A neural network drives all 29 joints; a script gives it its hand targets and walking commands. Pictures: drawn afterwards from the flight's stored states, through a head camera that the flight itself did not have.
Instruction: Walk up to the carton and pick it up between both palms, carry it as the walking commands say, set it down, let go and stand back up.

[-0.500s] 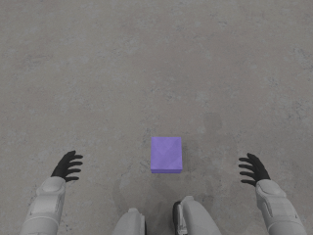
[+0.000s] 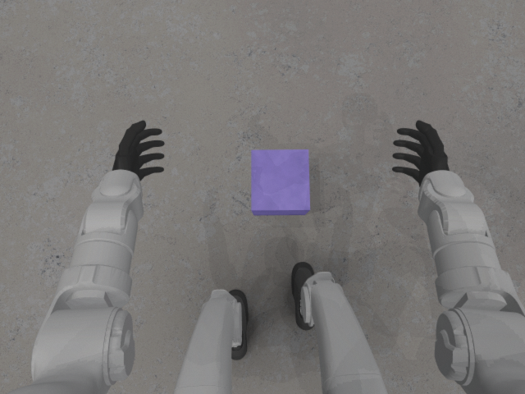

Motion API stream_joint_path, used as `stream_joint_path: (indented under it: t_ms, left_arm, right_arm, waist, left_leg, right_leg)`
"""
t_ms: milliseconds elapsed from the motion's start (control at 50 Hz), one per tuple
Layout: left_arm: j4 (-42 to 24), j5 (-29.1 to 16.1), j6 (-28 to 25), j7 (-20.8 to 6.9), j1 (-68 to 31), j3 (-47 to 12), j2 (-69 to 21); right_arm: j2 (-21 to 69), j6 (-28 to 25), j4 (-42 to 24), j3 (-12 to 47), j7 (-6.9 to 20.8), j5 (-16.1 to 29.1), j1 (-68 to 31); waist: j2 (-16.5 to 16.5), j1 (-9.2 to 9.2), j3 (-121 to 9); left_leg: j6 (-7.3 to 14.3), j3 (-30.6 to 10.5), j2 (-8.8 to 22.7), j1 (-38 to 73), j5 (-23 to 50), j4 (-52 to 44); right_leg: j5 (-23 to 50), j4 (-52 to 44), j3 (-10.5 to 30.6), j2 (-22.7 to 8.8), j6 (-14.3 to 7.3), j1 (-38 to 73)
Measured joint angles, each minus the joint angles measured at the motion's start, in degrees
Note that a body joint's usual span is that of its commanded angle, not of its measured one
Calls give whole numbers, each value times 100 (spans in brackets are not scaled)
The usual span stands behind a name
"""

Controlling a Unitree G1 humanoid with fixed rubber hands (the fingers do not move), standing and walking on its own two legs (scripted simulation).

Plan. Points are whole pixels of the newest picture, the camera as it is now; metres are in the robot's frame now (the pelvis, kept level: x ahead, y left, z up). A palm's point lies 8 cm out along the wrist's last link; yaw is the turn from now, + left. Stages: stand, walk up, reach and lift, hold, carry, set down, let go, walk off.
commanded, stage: reach and lift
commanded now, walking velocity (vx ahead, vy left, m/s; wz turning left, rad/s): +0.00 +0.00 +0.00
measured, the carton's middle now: (279, 184) +0.50 -0.06 -0.61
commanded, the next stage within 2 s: none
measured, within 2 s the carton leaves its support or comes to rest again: neither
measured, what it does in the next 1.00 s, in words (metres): lowers itself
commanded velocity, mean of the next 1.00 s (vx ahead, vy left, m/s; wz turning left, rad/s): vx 0.00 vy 0.00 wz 0.00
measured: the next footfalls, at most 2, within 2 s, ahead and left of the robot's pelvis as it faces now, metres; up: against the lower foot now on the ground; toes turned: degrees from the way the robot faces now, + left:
none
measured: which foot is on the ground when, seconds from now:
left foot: down 0.00-1.00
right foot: down 0.00-1.00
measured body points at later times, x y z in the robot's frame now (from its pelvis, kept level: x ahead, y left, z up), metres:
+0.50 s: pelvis +0.00 -0.01 -0.02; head +0.34 -0.03 +0.26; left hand +0.56 +0.13 -0.15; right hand +0.53 -0.22 -0.15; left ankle +0.04 +0.12 -0.65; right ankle +0.11 -0.10 -0.65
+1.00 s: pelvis -0.04 +0.01 -0.12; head +0.34 -0.01 +0.10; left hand +0.55 +0.12 -0.28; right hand +0.52 -0.22 -0.29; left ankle +0.04 +0.12 -0.65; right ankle +0.11 -0.11 -0.65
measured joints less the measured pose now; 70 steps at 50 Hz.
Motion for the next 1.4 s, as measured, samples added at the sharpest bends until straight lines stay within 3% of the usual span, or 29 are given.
stream_joint_path:
  t_ms: [120, 420, 580, 680, 880, 940, 1060, 1200, 1400]
  left_arm:
    - [372, -77, -64, 80, -850, 93, -86]
    - [1111, 235, -396, 266, -2861, 479, -129]
    - [213, 373, -611, 329, -3091, 500, -213]
    - [33, 283, -606, 385, -3159, 494, -121]
    - [32, -123, -350, 774, -3585, -100, -19]
    - [163, -293, -177, 878, -3820, -245, 56]
    - [502, -534, 82, 941, -4319, -355, 239]
    - [1346, -721, 67, 916, -4926, -509, 477]
    - [1613, -811, -101, 845, -5059, -531, 485]
  right_arm:
    - [56, -142, 340, -135, -68, 42, -777]
    - [318, -490, 973, -698, -182, -527, -2784]
    - [316, -751, 314, -858, -201, -647, -3028]
    - [241, -772, 33, -789, -163, -364, -2961]
    - [-149, -661, 277, -643, -145, 18, -3395]
    - [-336, -545, 518, -500, -150, 181, -3672]
    - [-489, -343, 946, -271, -331, 409, -4288]
    - [-531, -327, 1629, 36, -544, 537, -4846]
    - [-495, -450, 1803, 259, -702, 770, -4970]
  waist:
    - [-29, -34, -121]
    - [-63, -44, 31]
    - [-43, -83, 1497]
    - [-75, -130, 2437]
    - [22, -254, 2395]
    - [57, -205, 2391]
    - [95, -172, 2400]
    - [53, -188, 2392]
    - [-18, -172, 2400]
  left_leg:
    - [6, 32, -17, -552, 39, 115]
    - [-49, 12, -22, -1622, 108, 282]
    - [-43, -54, -76, -950, 89, 159]
    - [-19, -65, -105, -609, -43, 362]
    - [-8, -144, -299, -1893, -597, 2138]
    - [-12, -140, -274, -2271, -740, 2692]
    - [7, -58, -234, -2984, -857, 3500]
    - [-20, 1, -215, -3702, -1008, 4409]
    - [-70, 45, -176, -4547, -1212, 5376]
  right_leg:
    - [39, 130, 31, -16, -7, -566]
    - [108, 292, 11, -25, -55, -1632]
    - [34, 216, -31, -72, -52, -948]
    - [-96, 451, 50, -47, 2, -624]
    - [-681, 2167, 231, -42, 191, -1842]
    - [-755, 2641, 220, -5, 203, -2209]
    - [-769, 3375, 270, 52, 222, -2947]
    - [-830, 4258, 295, 86, 203, -3723]
    - [-907, 5201, 295, 136, 150, -4670]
